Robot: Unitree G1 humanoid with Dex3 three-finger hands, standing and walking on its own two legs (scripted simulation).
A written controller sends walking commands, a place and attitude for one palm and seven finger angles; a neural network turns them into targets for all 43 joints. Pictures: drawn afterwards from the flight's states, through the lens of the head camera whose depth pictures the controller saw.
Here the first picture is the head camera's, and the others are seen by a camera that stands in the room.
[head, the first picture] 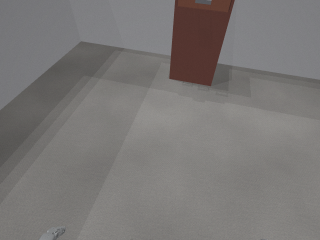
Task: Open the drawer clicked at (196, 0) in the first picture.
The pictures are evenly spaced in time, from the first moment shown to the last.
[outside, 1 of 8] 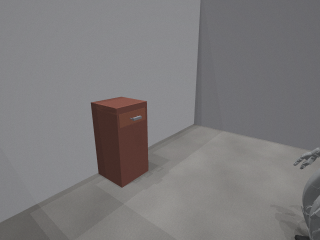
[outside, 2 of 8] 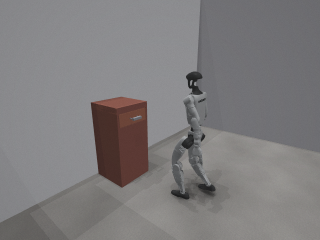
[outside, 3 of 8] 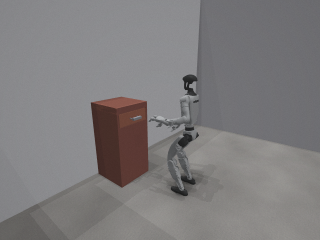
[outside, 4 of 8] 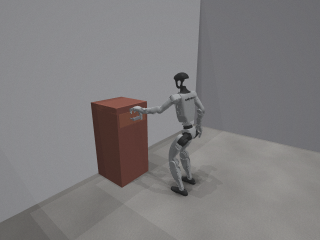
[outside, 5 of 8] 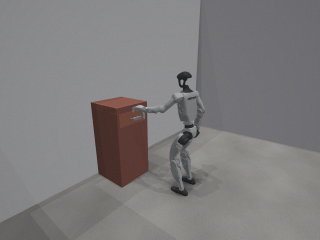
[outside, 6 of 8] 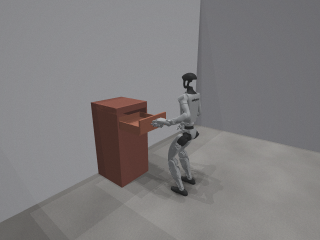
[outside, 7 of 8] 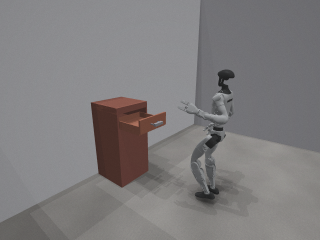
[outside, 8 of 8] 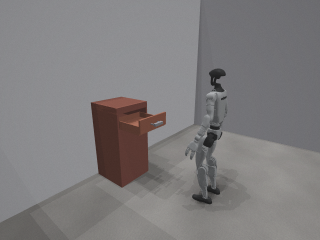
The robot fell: no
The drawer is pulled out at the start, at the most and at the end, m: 0.00 0.30 0.30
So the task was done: yes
